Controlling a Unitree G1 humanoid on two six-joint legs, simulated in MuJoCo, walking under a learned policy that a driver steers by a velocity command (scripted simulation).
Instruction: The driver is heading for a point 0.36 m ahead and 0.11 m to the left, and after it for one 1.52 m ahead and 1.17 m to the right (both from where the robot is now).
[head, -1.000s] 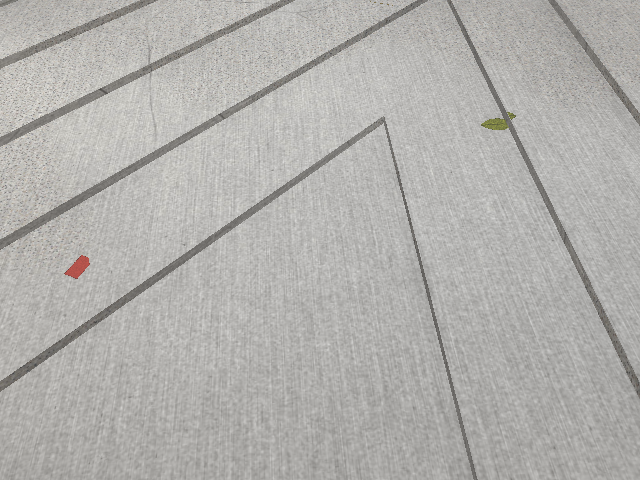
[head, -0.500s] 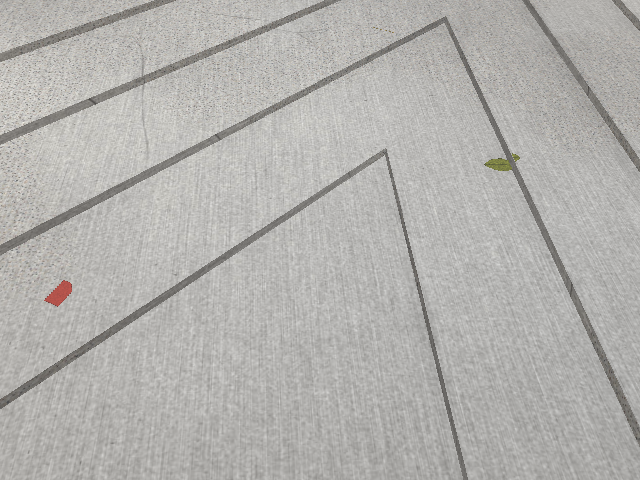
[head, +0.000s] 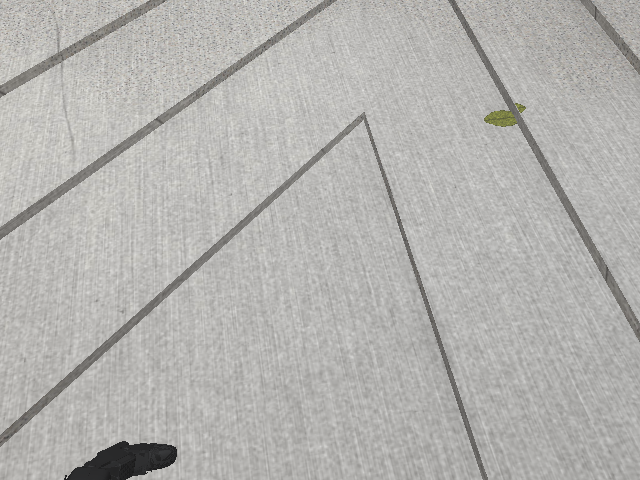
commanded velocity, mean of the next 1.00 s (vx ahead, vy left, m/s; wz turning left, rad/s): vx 0.50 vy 0.00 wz -0.18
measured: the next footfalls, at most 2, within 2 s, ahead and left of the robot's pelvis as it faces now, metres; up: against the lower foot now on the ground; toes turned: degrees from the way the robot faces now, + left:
right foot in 0.02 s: +0.17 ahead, -0.08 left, -0.18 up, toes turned -4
left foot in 0.42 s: +0.42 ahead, +0.12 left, -0.18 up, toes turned +7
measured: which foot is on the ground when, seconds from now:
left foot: down 0.00-0.02, up 0.04-0.40, down 0.42-0.96, up 0.98-1.00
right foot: up 0.00-0.00, down 0.02-0.44, up 0.46-0.92, down 0.94-1.00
